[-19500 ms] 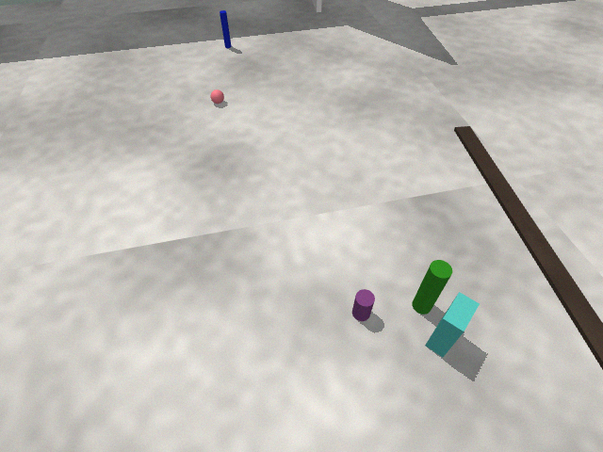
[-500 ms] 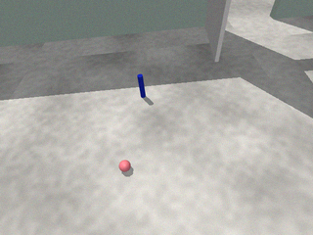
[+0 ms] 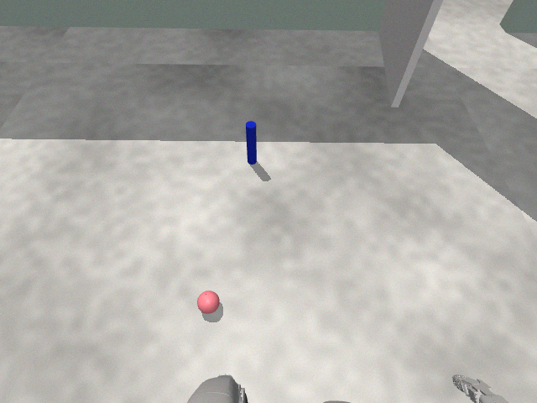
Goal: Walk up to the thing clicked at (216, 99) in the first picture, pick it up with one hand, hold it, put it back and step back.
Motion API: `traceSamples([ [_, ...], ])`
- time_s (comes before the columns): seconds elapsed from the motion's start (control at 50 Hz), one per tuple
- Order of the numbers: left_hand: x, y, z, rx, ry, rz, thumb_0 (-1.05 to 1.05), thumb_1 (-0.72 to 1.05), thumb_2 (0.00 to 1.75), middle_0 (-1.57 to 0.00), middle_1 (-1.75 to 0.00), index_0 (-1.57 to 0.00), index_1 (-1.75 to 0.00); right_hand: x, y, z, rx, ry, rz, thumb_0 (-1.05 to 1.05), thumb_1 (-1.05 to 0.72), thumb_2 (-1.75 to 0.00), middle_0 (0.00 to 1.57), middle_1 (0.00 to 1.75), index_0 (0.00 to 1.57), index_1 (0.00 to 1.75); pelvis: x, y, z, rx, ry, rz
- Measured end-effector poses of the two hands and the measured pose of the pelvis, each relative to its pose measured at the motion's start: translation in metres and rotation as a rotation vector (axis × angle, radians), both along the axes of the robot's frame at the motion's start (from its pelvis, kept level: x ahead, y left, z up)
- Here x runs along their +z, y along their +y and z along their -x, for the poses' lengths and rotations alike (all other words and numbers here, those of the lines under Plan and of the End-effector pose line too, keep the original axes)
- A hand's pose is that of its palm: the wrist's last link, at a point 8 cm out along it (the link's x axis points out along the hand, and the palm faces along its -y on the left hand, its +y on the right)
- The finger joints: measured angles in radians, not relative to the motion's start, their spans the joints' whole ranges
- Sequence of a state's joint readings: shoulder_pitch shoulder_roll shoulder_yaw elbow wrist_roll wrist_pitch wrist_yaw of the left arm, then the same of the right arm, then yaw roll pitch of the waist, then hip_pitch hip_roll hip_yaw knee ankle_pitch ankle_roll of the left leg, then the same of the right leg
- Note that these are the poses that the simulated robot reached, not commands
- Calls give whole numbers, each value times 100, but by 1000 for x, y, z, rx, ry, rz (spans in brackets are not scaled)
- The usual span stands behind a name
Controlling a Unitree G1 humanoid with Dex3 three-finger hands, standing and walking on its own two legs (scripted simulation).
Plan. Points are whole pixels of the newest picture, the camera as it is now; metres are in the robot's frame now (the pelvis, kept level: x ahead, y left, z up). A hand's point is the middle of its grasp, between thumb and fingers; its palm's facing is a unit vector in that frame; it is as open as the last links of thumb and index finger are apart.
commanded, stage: walk up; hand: left
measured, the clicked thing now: (208, 302) +0.48 +0.23 -0.72
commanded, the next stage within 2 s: none
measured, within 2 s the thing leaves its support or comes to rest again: neither
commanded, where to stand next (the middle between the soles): +0.12 +0.02 m, yaw -5 degrees
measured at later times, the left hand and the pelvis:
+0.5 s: hand (117, 370) +0.17 +0.26 -0.13, palm faces -0.07 -0.88 -0.47, open 7.4 cm; pelvis +0.07 -0.01 -0.01, yaw -2 degrees
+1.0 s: hand out of the picture +0.11 +0.28 -0.16, palm faces -0.06 -0.93 -0.36, open 7.4 cm; pelvis +0.03 +0.02 +0.00, yaw -1 degrees
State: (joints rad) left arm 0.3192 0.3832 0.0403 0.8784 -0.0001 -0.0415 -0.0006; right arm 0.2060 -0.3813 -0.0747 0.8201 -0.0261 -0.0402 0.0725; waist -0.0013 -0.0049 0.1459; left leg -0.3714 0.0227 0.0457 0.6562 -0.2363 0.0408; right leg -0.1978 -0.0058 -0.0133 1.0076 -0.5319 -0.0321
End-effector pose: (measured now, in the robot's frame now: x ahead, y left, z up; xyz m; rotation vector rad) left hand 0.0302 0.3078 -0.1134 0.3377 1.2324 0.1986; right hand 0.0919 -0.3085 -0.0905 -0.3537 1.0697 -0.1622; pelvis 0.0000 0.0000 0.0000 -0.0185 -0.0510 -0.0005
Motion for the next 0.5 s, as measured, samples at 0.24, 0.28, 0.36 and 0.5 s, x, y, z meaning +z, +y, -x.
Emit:
traceSamples([
  [0.24, 23, 0, -116, -75, -100, -45, 1, 90, 90, -20, -30, -20, -30, 0, 0, -48, -46, 9, 0, 0, -90, -90, 20, 30, 21, 30, 8, -3, -65, -30, -7, -28],
  [0.28, 21, -2, -126, -81, -94, -68, 1, 90, 90, -20, -30, -20, -30, -13, -5, -55, -62, 17, -15, 0, -90, -90, 20, 30, 21, 30, 1, -8, -73, -35, -7, -34],
  [0.36, 17, -9, -136, -81, -84, -103, 1, 90, 90, -20, -30, -20, -30, -39, -13, -70, -92, 44, -39, 1, -90, -90, 20, 30, 20, 30, -12, -14, -80, -36, -2, -12],
  [0.5, 26, -7, -139, -88, -97, -116, 1, 90, 90, -21, -30, -20, -30, -44, -5, -68, -66, 107, -37, 0, -91, -90, 20, 30, 20, 30, -6, -6, -67, -27, 35, -43],
])
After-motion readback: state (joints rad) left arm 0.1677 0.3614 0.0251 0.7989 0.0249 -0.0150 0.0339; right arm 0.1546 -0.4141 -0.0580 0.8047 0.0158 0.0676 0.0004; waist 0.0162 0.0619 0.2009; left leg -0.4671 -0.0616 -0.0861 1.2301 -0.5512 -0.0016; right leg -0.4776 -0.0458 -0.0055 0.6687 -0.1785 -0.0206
